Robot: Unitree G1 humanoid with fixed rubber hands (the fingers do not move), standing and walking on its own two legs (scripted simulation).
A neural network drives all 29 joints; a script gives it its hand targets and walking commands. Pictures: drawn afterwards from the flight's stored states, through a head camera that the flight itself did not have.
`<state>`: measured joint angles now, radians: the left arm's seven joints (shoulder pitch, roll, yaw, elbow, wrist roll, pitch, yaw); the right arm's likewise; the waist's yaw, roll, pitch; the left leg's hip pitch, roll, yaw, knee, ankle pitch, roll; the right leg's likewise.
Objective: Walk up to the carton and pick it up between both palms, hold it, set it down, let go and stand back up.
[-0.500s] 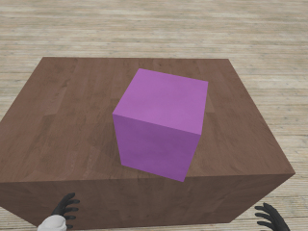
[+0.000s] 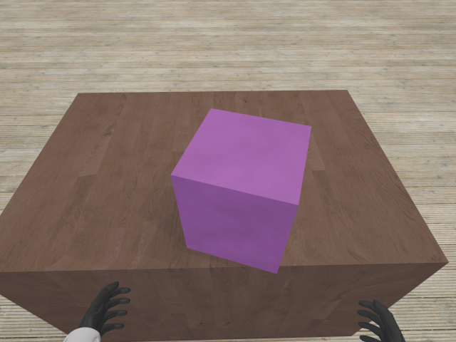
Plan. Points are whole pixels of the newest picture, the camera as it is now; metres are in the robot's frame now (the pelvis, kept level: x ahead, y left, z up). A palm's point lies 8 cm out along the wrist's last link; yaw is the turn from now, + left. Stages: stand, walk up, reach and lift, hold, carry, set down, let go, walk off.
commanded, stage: reach and lift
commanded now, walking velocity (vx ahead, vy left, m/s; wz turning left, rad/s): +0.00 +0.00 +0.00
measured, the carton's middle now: (244, 191) +0.42 +0.00 +0.01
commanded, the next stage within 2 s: none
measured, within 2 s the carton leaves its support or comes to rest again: neither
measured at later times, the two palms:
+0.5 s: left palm (83, 316) +0.17 +0.26 -0.01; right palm (364, 324) +0.18 -0.19 -0.01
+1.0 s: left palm (81, 315) +0.17 +0.25 +0.02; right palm (359, 325) +0.17 -0.17 +0.01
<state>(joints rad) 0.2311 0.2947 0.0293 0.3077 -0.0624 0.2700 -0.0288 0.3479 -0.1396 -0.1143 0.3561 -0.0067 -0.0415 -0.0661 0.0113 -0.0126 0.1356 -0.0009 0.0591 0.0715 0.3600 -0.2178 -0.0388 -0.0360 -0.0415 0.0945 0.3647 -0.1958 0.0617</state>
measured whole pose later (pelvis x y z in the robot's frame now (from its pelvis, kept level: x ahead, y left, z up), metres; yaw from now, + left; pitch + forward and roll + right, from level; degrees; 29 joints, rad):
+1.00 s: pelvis +0.02 +0.01 +0.00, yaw +2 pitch -8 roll -1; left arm 0.43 0.41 -0.06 0.00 -0.27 -0.10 -0.14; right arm 0.53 0.02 0.01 0.02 0.10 -0.22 -0.26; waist 0.04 0.00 0.13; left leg -0.02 0.06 0.03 0.43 -0.28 -0.03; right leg 0.02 -0.04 0.05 0.32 -0.21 0.06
